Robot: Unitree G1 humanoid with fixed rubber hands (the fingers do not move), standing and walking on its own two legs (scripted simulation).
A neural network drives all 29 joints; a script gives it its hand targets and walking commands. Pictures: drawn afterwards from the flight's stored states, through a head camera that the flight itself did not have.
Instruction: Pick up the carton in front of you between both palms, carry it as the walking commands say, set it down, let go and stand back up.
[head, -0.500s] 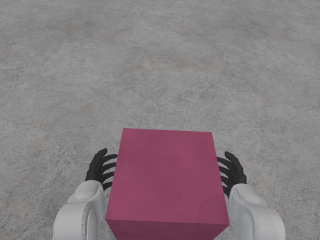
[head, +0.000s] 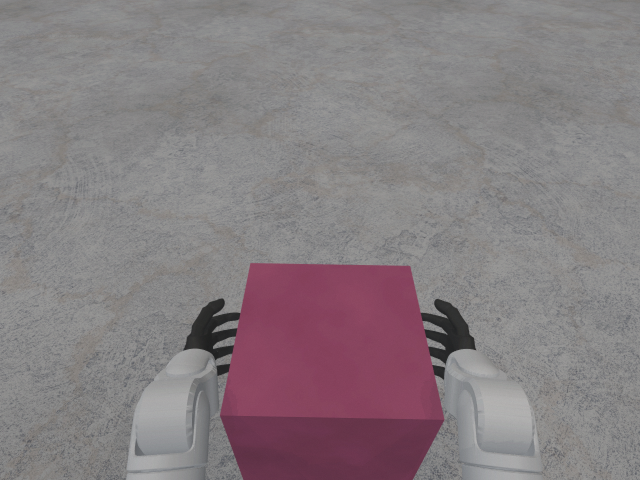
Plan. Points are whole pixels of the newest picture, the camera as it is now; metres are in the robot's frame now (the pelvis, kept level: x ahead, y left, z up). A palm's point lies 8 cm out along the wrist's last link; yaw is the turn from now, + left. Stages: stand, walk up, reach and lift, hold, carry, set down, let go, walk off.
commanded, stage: carry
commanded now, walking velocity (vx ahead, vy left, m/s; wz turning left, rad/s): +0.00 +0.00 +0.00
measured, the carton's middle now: (328, 383) +0.27 +0.00 -0.03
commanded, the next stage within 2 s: hold in 1.62 s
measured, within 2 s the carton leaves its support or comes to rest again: neither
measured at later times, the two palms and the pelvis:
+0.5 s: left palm (202, 368) +0.26 +0.15 +0.03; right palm (448, 370) +0.26 -0.14 +0.03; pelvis -0.03 +0.01 +0.00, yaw +0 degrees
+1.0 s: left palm (190, 383) +0.24 +0.16 +0.04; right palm (446, 385) +0.24 -0.13 +0.04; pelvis -0.05 +0.01 +0.00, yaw +0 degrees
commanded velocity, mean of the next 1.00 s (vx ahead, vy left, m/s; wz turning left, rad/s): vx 0.00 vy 0.00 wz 0.00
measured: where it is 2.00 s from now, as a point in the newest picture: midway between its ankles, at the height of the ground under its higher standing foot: outside the picture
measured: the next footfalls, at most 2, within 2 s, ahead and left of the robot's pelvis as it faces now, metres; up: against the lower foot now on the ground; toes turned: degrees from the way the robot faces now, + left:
none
